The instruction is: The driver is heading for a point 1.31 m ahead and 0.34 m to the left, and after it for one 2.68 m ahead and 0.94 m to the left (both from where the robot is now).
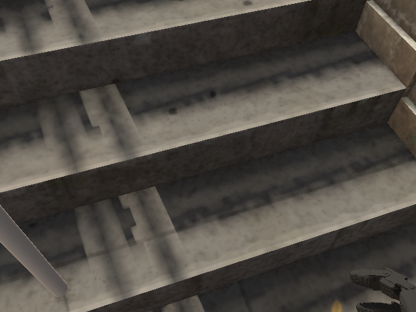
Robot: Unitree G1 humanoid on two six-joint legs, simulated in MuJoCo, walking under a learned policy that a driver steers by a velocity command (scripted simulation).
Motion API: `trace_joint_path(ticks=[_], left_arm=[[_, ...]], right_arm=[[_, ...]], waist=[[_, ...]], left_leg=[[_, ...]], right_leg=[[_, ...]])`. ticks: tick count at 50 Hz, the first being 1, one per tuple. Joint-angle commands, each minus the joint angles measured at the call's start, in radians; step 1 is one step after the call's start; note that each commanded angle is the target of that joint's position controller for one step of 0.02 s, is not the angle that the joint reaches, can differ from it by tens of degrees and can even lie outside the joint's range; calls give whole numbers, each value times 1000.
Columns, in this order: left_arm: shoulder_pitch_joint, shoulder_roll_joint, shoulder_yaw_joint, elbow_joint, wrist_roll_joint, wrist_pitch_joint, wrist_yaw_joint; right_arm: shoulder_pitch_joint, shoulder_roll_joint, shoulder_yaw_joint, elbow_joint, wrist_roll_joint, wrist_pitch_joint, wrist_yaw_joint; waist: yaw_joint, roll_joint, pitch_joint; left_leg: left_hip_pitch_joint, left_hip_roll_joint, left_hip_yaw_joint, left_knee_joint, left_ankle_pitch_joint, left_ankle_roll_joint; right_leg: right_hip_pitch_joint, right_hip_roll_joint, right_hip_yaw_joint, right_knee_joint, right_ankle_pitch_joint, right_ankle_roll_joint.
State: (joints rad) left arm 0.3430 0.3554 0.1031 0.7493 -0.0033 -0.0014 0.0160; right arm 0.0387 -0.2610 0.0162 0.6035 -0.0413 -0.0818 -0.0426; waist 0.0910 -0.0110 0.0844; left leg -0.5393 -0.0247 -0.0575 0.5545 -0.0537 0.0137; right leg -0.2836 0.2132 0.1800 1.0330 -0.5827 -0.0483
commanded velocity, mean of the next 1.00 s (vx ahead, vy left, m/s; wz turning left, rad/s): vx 0.04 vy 0.00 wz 0.15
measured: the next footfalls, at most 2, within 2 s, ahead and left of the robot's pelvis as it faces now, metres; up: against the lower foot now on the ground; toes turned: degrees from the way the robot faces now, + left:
right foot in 0.30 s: +0.08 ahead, -0.08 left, +0.00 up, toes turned -6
left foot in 0.56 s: +0.11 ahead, +0.16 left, +0.00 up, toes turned -5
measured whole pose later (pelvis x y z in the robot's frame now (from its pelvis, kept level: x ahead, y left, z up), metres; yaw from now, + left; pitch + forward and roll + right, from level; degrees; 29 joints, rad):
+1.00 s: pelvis +0.02 +0.01 +0.03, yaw +15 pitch +3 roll +0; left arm 0.16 0.26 0.07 0.64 0.04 0.00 0.03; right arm 0.13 -0.33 -0.10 0.61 0.02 0.04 -0.05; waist 0.00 0.04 0.01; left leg -0.54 -0.11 -0.22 0.83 -0.41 -0.04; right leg -0.33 0.07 0.05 0.52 -0.22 -0.04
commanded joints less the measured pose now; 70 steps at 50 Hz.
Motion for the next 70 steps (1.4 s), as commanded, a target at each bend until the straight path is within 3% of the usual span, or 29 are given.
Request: trace_joint_path(ticks=[1, 2, 4, 8, 14, 15, 16, 17, 21, 23, 27, 30, 32, 35, 39, 42, 45, 46, 47, 48, 49, 51, 53, 55, 56, 60, 67, 69, 70], left_arm=[[150, 55, -10, -69, 36, 5, 3], [46, 67, -4, -79, 50, 21, -11], [1, 42, -13, -97, 41, 48, -37], [-4, -12, -43, -104, 31, 70, -27], [-18, 4, -63, -108, 33, 70, -33], [-29, 19, -66, -115, 38, 60, -33], [-44, 90, -59, -147, 55, 51, -26], [-147, 80, -53, -162, 51, 50, -12], [-294, -17, -81, -181, 30, 4, 5], [-258, -66, -94, -157, 34, -3, 1], [-162, 73, -34, -139, -5, 31, 33], [-114, 48, -21, -165, 17, 26, 65], [-201, 14, -18, -197, 25, 31, 72], [-343, -60, -29, -260, 13, 28, 55], [-268, -30, -21, -233, 20, 14, 37], [-257, -56, -28, -215, 14, 2, 15], [-179, -11, -10, -168, -22, -14, 7], [-124, 8, 2, -146, -22, -12, 8], [-77, 64, 17, -137, -13, -12, 10], [-131, 149, 29, -173, 38, -2, 17], [-172, 116, 22, -202, 101, -16, 11], [-327, 13, -8, -231, 63, -21, 33], [-337, -2, -19, -240, 23, -11, 56], [-286, 3, -28, -226, 36, 3, 69], [-155, 20, -29, -194, 53, 9, 42], [-76, 110, 12, -170, 49, -20, 9], [-74, 108, 20, -113, 55, -38, 1], [-106, 64, 1, -97, 41, -25, -16], [-132, -8, -25, -105, 49, -31, -23]], right_arm=[[175, -135, -64, -38, 17, 8, -24], [137, -58, -38, -37, 19, 22, -29], [152, -87, -42, 4, 14, 46, -27], [183, -120, -62, 53, 8, 49, 2], [205, -148, -79, 77, 22, 90, 22], [244, -129, -77, 88, 17, 95, 24], [261, -44, -56, 48, 24, 93, 31], [83, -126, -82, 13, 51, 70, 7], [226, -117, -91, 103, 20, 69, -5], [239, -58, -66, 118, 35, 66, 14], [150, -120, -72, 51, 52, 55, 33], [152, -175, -95, 33, 60, 63, 25], [211, -161, -104, 34, 62, 75, 17], [273, -234, -133, 10, 7, 62, 7], [80, -181, -128, -60, 77, 73, -7], [79, -212, -147, -73, 51, 121, -26], [61, -220, -157, -77, 65, 127, -16], [53, -205, -154, -77, 74, 125, -13], [81, -148, -141, -68, 77, 125, -13], [110, -77, -125, -81, 70, 115, -8], [66, -174, -149, -102, 57, 95, -1], [124, -247, -174, -48, 51, 106, 6], [157, -188, -161, -24, 58, 122, 14], [92, -150, -141, -53, 60, 125, 8], [141, -149, -132, -18, -29, 151, 52], [57, -182, -143, -49, 4, 167, 141], [77, -115, -108, -15, 5, 111, 146], [282, -71, -88, 80, -4, 72, 116], [435, -110, -98, 142, -13, 54, 108]], waist=[[-64, 149, -502], [-75, 75, -376], [-72, 109, -231], [-51, 150, -211], [-33, 175, -150], [-38, 89, -115], [-51, -193, -143], [-39, -180, -69], [-126, -121, -71], [-117, -97, -111], [-74, -80, -123], [-44, 30, -147], [-96, 41, -159], [-173, 305, -193], [-70, 110, -212], [-74, 122, -229], [-67, 185, -208], [-43, 187, -199], [-46, 96, -197], [-91, -190, -198], [-80, -241, -170], [-146, -107, -118], [-139, -55, -111], [-109, -64, -106], [-97, -8, -135], [-34, -171, -134], [-50, -189, -53], [-162, -13, -55], [-232, 151, -110]], left_leg=[[649, 526, -590, -113, 510, 326], [498, 404, -431, -170, 270, 259], [333, 289, -223, -230, 223, 202], [236, 243, -87, -252, 230, 181], [66, 211, -46, -246, -232, 123], [-3, 181, -14, -191, -304, 65], [-100, 74, 105, 48, -411, -12], [1, 72, 29, 220, -431, -39], [116, 85, 20, 317, -291, -97], [173, 91, 28, 214, -293, -103], [107, 49, 86, 38, -199, -70], [136, 82, -19, 106, 154, 12], [157, 119, -128, 54, 118, 83], [394, 302, -574, -228, 136, 297], [385, 201, -437, -174, 118, 181], [311, 141, -421, -174, 50, 146], [238, 104, -449, -183, -122, 122], [158, 69, -437, -167, -213, 92], [-14, -2, -366, -35, -417, 35], [-201, -144, -158, 297, -548, -18], [-258, -37, -146, 502, -530, -61], [-187, 22, -86, 694, -361, -88], [-187, 35, -45, 840, -266, -107], [-226, 62, 2, 808, -222, -129], [-134, 39, 51, 725, -255, -99], [-182, 62, 72, 545, -268, -69], [207, 19, 174, 54, -441, 49], [488, -47, 210, -192, -249, 79], [712, 40, 49, -224, -326, 84]], right_leg=[[-317, -123, -82, 436, 14, 43], [-292, -141, -88, 366, 81, 53], [-234, -153, -110, 254, 94, 74], [-74, -141, -159, -20, 86, 48], [220, -125, -206, -523, 255, -34], [263, -181, -119, -635, 266, -56], [281, -474, 260, -807, 87, -121], [-52, -548, 298, -812, 103, -246], [-83, -373, 64, -733, 393, -149], [-17, -364, -2, -670, 592, -143], [159, -424, 30, -553, 752, -157], [102, -358, -62, -485, 575, -71], [13, -299, -165, -378, 483, -14], [-332, -99, -128, 54, -52, 84], [-348, -151, -47, 14, 105, 100], [-189, -110, -76, -221, 151, 115], [-14, -87, -110, -522, 286, 105], [103, -108, -117, -648, 368, 87], [270, -262, 4, -711, 349, 32], [272, -545, 330, -777, 319, -105], [152, -667, 457, -840, 313, -216], [57, -506, 182, -795, 329, -150], [47, -435, 16, -760, 455, -118], [76, -434, -63, -765, 503, -144], [92, -444, -84, -791, 444, -150], [241, -526, -41, -884, -50, -97], [55, -511, -235, -866, -34, -46], [-86, -440, -325, -661, 31, -38], [-260, -359, -413, -358, 119, -19]])
Keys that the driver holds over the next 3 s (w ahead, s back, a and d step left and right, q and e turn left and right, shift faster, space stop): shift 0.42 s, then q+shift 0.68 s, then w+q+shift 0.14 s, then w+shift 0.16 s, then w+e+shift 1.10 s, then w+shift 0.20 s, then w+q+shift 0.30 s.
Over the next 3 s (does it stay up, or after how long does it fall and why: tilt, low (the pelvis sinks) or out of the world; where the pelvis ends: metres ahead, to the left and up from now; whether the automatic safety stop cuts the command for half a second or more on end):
stays up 0.50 0.12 0.15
